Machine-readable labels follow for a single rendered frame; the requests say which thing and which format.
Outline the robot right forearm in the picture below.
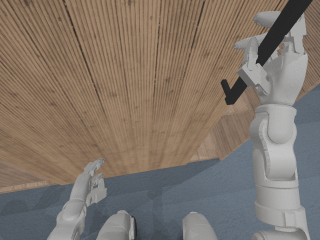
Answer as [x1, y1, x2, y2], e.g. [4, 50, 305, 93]
[249, 104, 311, 240]

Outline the robot left forearm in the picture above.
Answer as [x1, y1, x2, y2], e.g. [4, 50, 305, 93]
[47, 199, 87, 240]

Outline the handle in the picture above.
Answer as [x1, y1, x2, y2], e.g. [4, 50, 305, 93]
[221, 0, 313, 105]

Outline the robot left hand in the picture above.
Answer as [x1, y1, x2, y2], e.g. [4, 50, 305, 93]
[69, 158, 107, 207]

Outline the wardrobe door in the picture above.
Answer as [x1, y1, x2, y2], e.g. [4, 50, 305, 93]
[0, 158, 49, 188]
[0, 0, 289, 186]

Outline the robot right upper arm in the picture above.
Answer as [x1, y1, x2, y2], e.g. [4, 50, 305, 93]
[251, 230, 304, 240]

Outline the left robot thigh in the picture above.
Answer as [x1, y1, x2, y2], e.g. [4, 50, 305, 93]
[96, 213, 135, 240]

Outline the right robot thigh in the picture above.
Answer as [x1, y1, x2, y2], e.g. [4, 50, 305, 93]
[182, 213, 218, 240]

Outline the robot right hand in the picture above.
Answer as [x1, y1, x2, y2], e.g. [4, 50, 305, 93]
[233, 11, 308, 106]

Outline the robot thigh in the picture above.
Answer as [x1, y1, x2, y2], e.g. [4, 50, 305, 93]
[182, 213, 218, 240]
[96, 213, 135, 240]

